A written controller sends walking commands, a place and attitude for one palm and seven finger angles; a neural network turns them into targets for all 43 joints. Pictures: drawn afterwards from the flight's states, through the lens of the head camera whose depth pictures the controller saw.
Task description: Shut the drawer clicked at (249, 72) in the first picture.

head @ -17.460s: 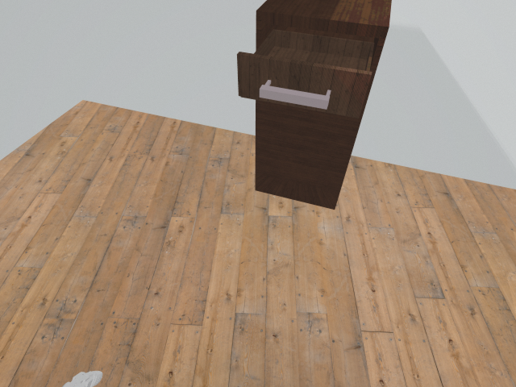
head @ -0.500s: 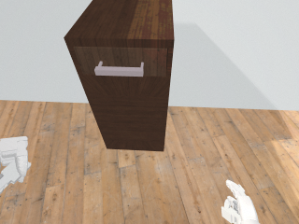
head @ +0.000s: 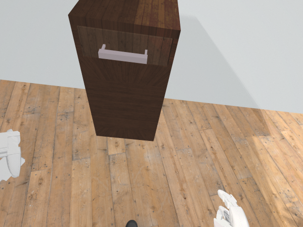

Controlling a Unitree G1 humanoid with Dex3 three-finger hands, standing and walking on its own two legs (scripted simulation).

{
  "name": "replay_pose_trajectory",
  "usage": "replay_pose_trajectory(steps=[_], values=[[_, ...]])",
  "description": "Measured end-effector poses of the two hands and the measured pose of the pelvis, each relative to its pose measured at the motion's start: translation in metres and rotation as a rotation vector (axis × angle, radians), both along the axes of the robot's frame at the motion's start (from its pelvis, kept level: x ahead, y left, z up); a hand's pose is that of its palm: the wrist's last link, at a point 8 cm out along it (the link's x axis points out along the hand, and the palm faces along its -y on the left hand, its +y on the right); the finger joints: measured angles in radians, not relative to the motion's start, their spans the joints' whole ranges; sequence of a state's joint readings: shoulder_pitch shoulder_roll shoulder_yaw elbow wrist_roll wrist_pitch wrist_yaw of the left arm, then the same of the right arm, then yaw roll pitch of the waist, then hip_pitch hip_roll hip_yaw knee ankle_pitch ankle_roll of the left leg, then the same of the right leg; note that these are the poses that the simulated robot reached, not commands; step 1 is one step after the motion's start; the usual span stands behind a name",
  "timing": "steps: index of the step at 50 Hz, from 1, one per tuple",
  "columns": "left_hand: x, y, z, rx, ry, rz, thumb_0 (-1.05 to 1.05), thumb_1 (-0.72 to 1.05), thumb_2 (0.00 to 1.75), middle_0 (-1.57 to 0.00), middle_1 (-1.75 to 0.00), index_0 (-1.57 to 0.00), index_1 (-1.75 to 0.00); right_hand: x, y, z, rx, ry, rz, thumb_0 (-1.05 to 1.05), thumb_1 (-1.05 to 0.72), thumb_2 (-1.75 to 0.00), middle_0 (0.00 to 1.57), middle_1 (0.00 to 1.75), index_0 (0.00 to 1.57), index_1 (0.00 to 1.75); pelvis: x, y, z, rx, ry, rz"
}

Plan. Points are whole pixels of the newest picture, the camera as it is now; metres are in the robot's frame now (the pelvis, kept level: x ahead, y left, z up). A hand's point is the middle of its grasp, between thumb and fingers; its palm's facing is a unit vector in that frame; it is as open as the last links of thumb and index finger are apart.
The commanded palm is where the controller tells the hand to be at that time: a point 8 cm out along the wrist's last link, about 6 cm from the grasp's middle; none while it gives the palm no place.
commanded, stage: step back with the hand held close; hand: left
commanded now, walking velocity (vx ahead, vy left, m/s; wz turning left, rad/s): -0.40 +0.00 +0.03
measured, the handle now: (124, 52) +0.76 +0.18 +0.01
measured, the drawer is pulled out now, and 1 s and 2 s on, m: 0.00 0.00 0.00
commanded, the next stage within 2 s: stop stepping back and stand still in 0.12 s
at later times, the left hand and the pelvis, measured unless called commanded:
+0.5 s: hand out of the picture +0.06 +0.26 +0.14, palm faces +0.45 -0.83 -0.34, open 3.2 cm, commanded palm +0.00 +0.29 +0.17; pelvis -0.13 +0.01 -0.01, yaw +1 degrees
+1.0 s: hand out of the picture -0.01 +0.28 +0.15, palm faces +0.45 -0.82 -0.34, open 3.2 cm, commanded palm -0.08 +0.32 +0.17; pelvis -0.20 +0.03 -0.02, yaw +3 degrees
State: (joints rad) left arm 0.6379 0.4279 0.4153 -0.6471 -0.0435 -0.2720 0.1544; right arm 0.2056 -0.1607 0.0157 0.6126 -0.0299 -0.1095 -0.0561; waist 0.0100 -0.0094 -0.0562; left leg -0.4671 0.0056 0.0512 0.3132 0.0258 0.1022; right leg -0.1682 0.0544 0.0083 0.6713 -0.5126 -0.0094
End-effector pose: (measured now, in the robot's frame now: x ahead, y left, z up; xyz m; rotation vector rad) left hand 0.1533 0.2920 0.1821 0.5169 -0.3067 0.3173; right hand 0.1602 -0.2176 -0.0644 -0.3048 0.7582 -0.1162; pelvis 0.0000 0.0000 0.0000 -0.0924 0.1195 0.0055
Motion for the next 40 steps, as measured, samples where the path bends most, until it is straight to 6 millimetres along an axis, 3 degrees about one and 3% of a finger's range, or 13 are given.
replay_pose_trajectory(steps=[6,11,14,16,19,22,26,31,35,40], values=[[-0.016,-0.031,-0.014,-0.001,0.055,-0.148,0.01,0.89,0.9,-1.41,-1.6,-1.4,-1.6,-0.019,0.001,-0.008,0.036,-0.044,0.049,0.01,-0.91,-0.9,0.2,0.3,0.2,0.3,-0.049,-0.009,-0.01,0.034,-0.006,-0.028],[-0.066,-0.052,0.007,0.102,0.031,-0.236,0.01,0.89,0.9,-1.41,-1.6,-1.4,-1.6,-0.061,-0.009,-0.018,0.066,-0.057,0.037,0.01,-0.91,-0.9,0.2,0.3,0.2,0.3,-0.094,-0.017,-0.02,0.024,-0.071,-0.007],[-0.102,-0.044,0.025,0.126,-0.015,-0.177,0.01,0.89,0.9,-1.41,-1.6,-1.4,-1.6,-0.097,-0.019,-0.016,0.076,0.0,-0.027,0.01,-0.91,-0.9,0.2,0.3,0.2,0.3,-0.1,-0.019,-0.013,0.065,-0.084,-0.034],[-0.119,-0.032,0.027,0.114,-0.027,-0.086,0.01,0.89,0.9,-1.41,-1.6,-1.4,-1.6,-0.118,-0.027,-0.014,0.065,0.025,-0.073,0.01,-0.91,-0.9,0.2,0.3,0.2,0.3,-0.101,-0.019,-0.008,0.091,-0.084,-0.047],[-0.131,-0.011,0.012,0.027,-0.029,0.05,0.0,0.89,0.9,-1.41,-1.6,-1.4,-1.6,-0.139,-0.037,-0.017,0.027,0.023,-0.104,0.01,-0.91,-0.9,0.2,0.3,0.2,0.3,-0.106,-0.013,-0.008,0.096,-0.092,-0.025],[-0.135,0.002,-0.016,-0.082,0.0,0.129,0.0,0.89,0.9,-1.41,-1.6,-1.4,-1.6,-0.152,-0.043,-0.025,-0.02,0.023,-0.107,0.01,-0.91,-0.9,0.2,0.3,0.2,0.3,-0.115,-0.002,-0.013,0.08,-0.096,0.026],[-0.142,0.0,-0.032,-0.133,0.072,0.099,0.01,0.89,0.9,-1.41,-1.6,-1.4,-1.6,-0.164,-0.033,-0.017,-0.024,-0.003,-0.103,0.02,-0.91,-0.9,0.2,0.3,0.2,0.3,-0.136,0.007,-0.011,0.105,-0.134,-0.002],[-0.16,-0.016,-0.005,-0.013,0.011,-0.035,0.02,0.89,0.9,-1.41,-1.6,-1.4,-1.6,-0.176,-0.009,-0.005,0.033,-0.106,-0.068,0.02,-0.91,-0.9,0.2,0.3,0.2,0.3,-0.163,0.004,-0.01,0.109,-0.149,-0.004],[-0.184,-0.017,0.016,0.066,-0.02,-0.019,0.01,0.89,0.9,-1.41,-1.6,-1.4,-1.6,-0.186,0.004,-0.008,0.096,-0.11,-0.047,0.01,-0.91,-0.9,0.2,0.3,0.2,0.3,-0.179,0.0,-0.008,0.079,-0.144,0.021],[-0.214,-0.001,0.008,0.021,0.006,0.076,0.01,0.89,0.9,-1.41,-1.6,-1.4,-1.6,-0.203,0.004,-0.017,0.09,-0.018,-0.026,0.01,-0.91,-0.9,0.2,0.3,0.2,0.3,-0.188,0.003,-0.004,0.102,-0.138,0.009]])
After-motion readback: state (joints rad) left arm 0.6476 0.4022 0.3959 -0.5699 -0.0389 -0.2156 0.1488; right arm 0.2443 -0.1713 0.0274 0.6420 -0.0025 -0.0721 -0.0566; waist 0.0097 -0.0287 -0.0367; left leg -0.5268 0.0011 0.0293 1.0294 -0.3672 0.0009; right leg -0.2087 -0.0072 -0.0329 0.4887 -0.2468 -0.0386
